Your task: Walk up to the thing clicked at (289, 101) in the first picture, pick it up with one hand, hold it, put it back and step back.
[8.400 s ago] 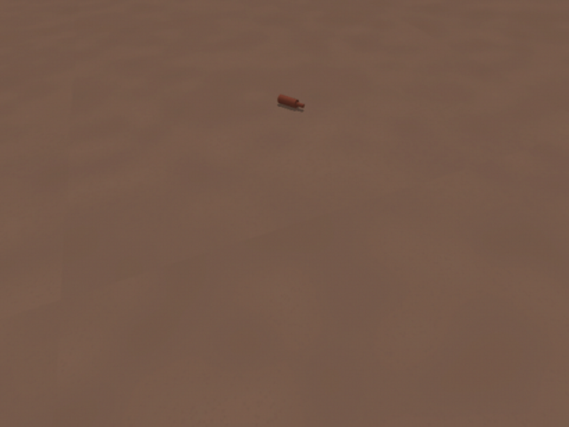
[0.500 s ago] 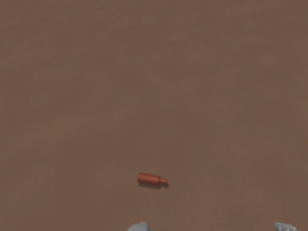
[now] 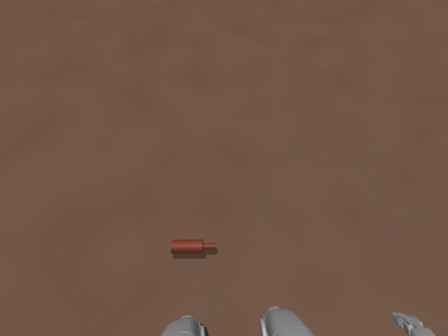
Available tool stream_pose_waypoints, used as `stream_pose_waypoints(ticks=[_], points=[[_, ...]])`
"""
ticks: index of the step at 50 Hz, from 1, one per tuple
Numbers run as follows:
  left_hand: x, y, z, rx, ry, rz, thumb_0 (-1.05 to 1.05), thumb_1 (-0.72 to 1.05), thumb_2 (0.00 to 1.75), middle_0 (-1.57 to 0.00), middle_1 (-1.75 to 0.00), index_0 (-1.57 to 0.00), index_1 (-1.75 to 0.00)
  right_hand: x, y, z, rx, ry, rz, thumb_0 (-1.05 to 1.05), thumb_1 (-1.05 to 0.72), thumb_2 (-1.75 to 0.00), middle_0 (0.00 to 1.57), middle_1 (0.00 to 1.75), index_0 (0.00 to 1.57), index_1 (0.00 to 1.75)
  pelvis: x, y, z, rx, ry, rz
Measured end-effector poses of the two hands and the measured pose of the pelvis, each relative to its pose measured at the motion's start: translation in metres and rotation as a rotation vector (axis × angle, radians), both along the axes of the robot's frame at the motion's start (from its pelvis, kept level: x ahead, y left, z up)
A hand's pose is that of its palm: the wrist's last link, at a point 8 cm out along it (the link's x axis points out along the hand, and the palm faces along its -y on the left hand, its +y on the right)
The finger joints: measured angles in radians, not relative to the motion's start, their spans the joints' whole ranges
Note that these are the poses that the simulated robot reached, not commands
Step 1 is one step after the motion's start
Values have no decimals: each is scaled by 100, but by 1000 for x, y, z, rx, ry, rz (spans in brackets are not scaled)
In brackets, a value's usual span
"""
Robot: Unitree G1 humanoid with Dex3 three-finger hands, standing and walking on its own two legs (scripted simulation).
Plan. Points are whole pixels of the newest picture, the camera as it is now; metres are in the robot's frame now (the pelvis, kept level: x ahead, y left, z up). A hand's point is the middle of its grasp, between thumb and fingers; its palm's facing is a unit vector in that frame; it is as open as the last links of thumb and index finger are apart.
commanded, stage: walk up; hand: left
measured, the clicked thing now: (193, 246) +0.50 +0.16 -0.73
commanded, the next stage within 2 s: none
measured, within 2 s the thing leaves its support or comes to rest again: neither
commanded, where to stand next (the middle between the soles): +0.12 -0.07 m, yaw +0 degrees
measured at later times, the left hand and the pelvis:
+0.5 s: hand out of the picture +0.10 +0.24 -0.14, palm faces -0.04 -0.93 -0.37, open 7.4 cm; pelvis +0.01 -0.02 +0.00, yaw -2 degrees
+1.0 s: hand out of the picture +0.07 +0.26 -0.12, palm faces +0.03 -0.91 -0.41, open 7.4 cm; pelvis +0.02 -0.01 +0.01, yaw +1 degrees
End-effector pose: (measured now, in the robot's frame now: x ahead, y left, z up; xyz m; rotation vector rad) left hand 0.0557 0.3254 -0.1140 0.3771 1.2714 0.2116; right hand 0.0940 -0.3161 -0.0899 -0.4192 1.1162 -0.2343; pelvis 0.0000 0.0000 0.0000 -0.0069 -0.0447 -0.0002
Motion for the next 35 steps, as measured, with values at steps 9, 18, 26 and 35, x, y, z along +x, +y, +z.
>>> stream_pose_waypoints(ticks=[9,18,26,35], points=[[7,-43,8,30,-54,-76,1,91,90,-20,-30,-20,-30,-58,-52,-27,20,58,-91,1,-91,-90,20,30,20,30,-10,-35,-12,-6,-14,-51],[27,-67,21,-13,-147,-84,1,90,90,-21,-30,-21,-30,-75,-40,-29,94,121,-96,1,-91,-90,20,30,20,30,1,-39,1,9,-7,-48],[43,-37,8,-30,-151,-52,1,90,90,-20,-30,-21,-30,-43,-16,-15,69,73,-60,1,-91,-90,20,30,20,30,15,-20,-1,38,-5,-37],[63,-26,17,-29,-151,-50,1,90,90,-20,-30,-21,-30,-22,-8,3,50,42,-42,0,-90,-90,21,30,20,30,25,-13,12,-3,-7,-22]])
